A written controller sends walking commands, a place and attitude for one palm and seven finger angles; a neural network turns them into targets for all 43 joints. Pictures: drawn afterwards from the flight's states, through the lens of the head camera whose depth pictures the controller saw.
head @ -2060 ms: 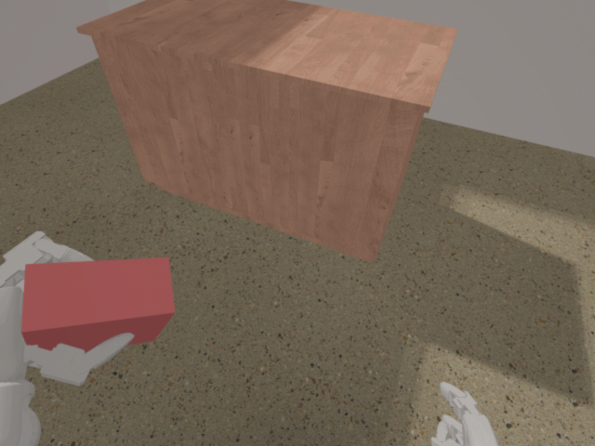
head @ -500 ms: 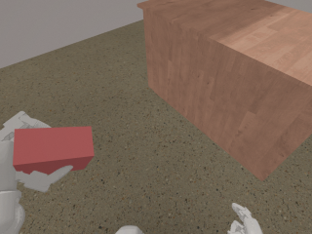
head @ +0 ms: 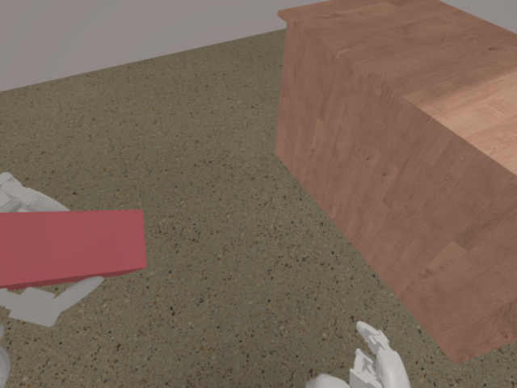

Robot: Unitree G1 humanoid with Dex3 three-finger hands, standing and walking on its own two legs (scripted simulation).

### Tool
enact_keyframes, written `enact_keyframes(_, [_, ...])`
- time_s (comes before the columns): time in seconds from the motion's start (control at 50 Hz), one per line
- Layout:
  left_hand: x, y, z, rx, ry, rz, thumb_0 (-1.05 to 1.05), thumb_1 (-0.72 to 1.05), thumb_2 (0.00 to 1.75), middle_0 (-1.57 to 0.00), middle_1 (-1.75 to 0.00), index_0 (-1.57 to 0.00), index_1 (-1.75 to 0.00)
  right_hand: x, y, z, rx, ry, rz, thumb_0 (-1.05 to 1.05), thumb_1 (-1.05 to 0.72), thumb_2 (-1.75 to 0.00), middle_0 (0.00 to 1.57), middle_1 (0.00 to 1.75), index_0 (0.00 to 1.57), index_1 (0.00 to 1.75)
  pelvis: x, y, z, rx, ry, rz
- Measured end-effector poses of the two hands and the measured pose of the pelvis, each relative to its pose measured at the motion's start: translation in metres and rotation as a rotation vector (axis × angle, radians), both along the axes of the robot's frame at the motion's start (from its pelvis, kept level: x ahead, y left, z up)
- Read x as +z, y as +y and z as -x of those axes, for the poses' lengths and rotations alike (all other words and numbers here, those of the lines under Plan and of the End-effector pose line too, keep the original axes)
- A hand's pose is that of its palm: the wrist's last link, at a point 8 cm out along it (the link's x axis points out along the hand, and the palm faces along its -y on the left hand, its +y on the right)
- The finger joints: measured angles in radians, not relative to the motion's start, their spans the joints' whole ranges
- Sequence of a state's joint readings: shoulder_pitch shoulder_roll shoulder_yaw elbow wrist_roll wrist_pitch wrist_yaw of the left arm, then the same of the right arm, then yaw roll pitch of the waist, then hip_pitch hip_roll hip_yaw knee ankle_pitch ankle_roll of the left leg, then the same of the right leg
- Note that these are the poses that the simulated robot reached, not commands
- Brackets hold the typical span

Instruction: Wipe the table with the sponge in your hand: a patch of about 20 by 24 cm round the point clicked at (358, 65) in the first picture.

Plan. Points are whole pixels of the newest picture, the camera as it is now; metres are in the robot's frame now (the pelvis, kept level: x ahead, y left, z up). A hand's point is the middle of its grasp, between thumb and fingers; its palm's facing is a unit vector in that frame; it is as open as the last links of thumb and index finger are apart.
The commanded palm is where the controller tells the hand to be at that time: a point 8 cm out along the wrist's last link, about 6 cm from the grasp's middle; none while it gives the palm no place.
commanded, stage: walk to a spot facing it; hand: left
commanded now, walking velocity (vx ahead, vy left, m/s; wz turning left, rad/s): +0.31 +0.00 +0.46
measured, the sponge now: (91, 249) +0.23 +0.20 +0.18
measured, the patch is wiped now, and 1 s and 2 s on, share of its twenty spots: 0.00 0.00 0.00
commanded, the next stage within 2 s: turn to face it in 0.40 s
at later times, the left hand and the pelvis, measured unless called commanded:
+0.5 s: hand (43, 209) +0.27 +0.27 +0.18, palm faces +0.60 -0.67 -0.44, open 9.9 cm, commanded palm +0.20 +0.30 +0.18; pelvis +0.11 -0.01 -0.02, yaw +15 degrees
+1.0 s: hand (133, 177) +0.34 +0.19 +0.17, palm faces +0.53 -0.75 -0.40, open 9.9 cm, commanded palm +0.26 +0.23 +0.18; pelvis +0.15 -0.07 +0.00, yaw +9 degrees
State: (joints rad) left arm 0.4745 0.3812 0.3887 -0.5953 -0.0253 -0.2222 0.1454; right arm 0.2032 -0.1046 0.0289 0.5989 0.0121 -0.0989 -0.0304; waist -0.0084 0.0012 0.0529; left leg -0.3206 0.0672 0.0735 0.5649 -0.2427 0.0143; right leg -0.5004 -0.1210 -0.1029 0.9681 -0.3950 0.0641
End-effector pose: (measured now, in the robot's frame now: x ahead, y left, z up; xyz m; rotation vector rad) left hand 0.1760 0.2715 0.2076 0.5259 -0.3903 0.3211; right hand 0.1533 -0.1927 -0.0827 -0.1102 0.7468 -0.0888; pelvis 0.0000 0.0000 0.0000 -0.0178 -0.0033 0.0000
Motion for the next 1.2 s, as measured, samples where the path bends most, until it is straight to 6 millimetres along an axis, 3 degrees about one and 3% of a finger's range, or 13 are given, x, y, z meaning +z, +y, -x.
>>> enact_keyframes(0.08, [0.003, -0.005, 0.001, 0.096, 0.037, -0.027, -0.01, -0.47, 0.98, -0.78, -1.33, -0.77, -1.32, -0.012, 0.001, -0.021, 0.068, 0.033, -0.035, 0.01, -0.9, -0.9, 0.21, 0.3, 0.2, 0.3, 0.001, -0.017, -0.023, 0.037, 0.002, 0.006])
enact_keyframes(0.18, [-0.018, -0.012, -0.01, 0.23, 0.078, 0.026, -0.01, -0.47, 0.98, -0.78, -1.33, -0.77, -1.32, -0.035, -0.026, -0.058, 0.161, 0.087, 0.009, 0.01, -0.9, -0.9, 0.21, 0.3, 0.2, 0.3, -0.009, -0.037, -0.046, 0.118, -0.009, -0.019])
enact_keyframes(0.26, [-0.028, -0.016, -0.02, 0.264, 0.144, 0.087, -0.01, -0.47, 0.98, -0.78, -1.33, -0.77, -1.32, -0.024, -0.054, -0.089, 0.175, 0.119, 0.092, 0.01, -0.9, -0.9, 0.21, 0.3, 0.2, 0.3, 0.001, -0.039, -0.065, 0.165, -0.011, -0.044])
enact_keyframes(0.36, [-0.017, -0.011, -0.032, 0.261, 0.143, 0.039, -0.01, -0.47, 0.98, -0.78, -1.33, -0.77, -1.32, 0.002, -0.071, -0.132, 0.174, 0.086, 0.186, 0.01, -0.91, -0.9, 0.2, 0.3, 0.2, 0.3, 0.007, -0.038, -0.087, 0.216, 0.008, -0.068])
enact_keyframes(0.46, [-0.007, 0.012, -0.04, 0.277, 0.039, -0.021, -0.01, -0.47, 0.98, -0.78, -1.33, -0.77, -1.32, 0.011, -0.057, -0.178, 0.181, 0.001, 0.238, 0.01, -0.91, -0.9, 0.2, 0.3, 0.19, 0.3, -0.009, -0.02, -0.11, 0.24, 0.016, -0.057])
enact_keyframes(0.54, [-0.012, 0.029, -0.051, 0.278, -0.018, -0.043, -0.01, -0.47, 0.98, -0.78, -1.33, -0.77, -1.32, 0.005, -0.025, -0.2, 0.194, -0.043, 0.166, 0.01, -0.91, -0.9, 0.2, 0.3, 0.19, 0.3, -0.018, -0.017, -0.117, 0.281, -0.011, -0.037])
enact_keyframes(0.6, [-0.011, 0.032, -0.051, 0.301, 0.003, -0.026, -0.01, -0.47, 0.98, -0.78, -1.33, -0.77, -1.33, 0.005, 0.002, -0.204, 0.251, -0.031, 0.087, 0.01, -0.91, -0.9, 0.2, 0.3, 0.19, 0.3, -0.012, -0.021, -0.124, 0.296, -0.01, -0.021])
enact_keyframes(0.68, [-0.003, 0.015, -0.042, 0.314, 0.016, -0.005, -0.01, -0.47, 0.98, -0.78, -1.33, -0.77, -1.33, 0.006, 0.028, -0.204, 0.332, -0.024, 0.014, 0.01, -0.91, -0.9, 0.2, 0.3, 0.2, 0.3, -0.003, -0.028, -0.135, 0.294, -0.008, -0.009])
enact_keyframes(0.8, [-0.003, -0.005, -0.046, 0.398, 0.016, -0.004, -0.01, -0.47, 0.98, -0.78, -1.33, -0.77, -1.33, -0.009, 0.031, -0.212, 0.397, -0.036, -0.058, 0.01, -0.9, -0.9, 0.21, 0.3, 0.2, 0.3, -0.007, -0.049, -0.153, 0.263, -0.021, -0.023])
enact_keyframes(0.88, [-0.017, -0.019, -0.073, 0.405, 0.028, 0.067, -0.01, -0.47, 0.98, -0.78, -1.33, -0.77, -1.33, -0.02, 0.002, -0.222, 0.377, -0.039, -0.051, 0.01, -0.9, -0.9, 0.21, 0.3, 0.2, 0.3, -0.012, -0.063, -0.154, 0.233, -0.026, -0.03])
enact_keyframes(0.98, [-0.023, -0.047, -0.108, 0.26, 0.089, 0.103, -0.01, -0.47, 0.98, -0.78, -1.33, -0.77, -1.33, -0.005, -0.055, -0.217, 0.245, -0.033, 0.029, 0.01, -0.9, -0.9, 0.21, 0.3, 0.2, 0.3, -0.002, -0.072, -0.151, 0.174, -0.007, -0.06])
enact_keyframes(1.1, [-0.008, -0.064, -0.121, 0.099, 0.091, 0.004, -0.01, -0.47, 0.98, -0.78, -1.33, -0.77, -1.33, 0.017, -0.118, -0.188, 0.085, -0.012, 0.139, 0.01, -0.91, -0.9, 0.2, 0.3, 0.2, 0.3, 0.003, -0.076, -0.145, 0.099, 0.033, -0.061])
enact_keyframes(1.2, [-0.006, -0.057, -0.119, 0.063, 0.045, -0.013, -0.01, -0.47, 0.98, -0.78, -1.33, -0.77, -1.33, 0.02, -0.14, -0.154, 0.016, 0.027, 0.201, 0.01, -0.91, -0.9, 0.2, 0.3, 0.19, 0.3, -0.002, -0.07, -0.133, 0.05, 0.038, -0.038])
